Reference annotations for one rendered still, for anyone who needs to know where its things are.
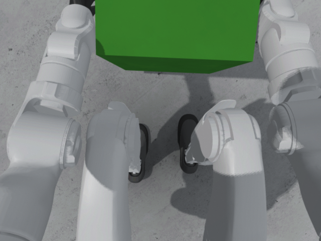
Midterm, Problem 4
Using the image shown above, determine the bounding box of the left robot forearm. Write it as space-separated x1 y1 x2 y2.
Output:
7 4 96 160

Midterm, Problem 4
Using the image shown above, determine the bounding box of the left robot upper arm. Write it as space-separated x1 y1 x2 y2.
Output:
0 111 82 241

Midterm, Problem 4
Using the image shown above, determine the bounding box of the robot right thigh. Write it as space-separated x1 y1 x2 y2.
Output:
199 108 267 241

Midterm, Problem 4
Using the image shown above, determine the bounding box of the right robot upper arm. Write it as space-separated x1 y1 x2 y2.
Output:
266 98 321 241

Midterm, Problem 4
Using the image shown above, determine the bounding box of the carton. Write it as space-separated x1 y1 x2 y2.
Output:
95 0 260 74

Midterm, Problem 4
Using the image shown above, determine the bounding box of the robot left foot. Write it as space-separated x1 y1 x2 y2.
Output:
128 124 148 183

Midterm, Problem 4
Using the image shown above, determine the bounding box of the left robot hand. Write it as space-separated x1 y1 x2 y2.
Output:
69 0 95 16

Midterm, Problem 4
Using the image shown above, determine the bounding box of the right robot forearm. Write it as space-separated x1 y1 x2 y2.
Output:
255 0 321 105

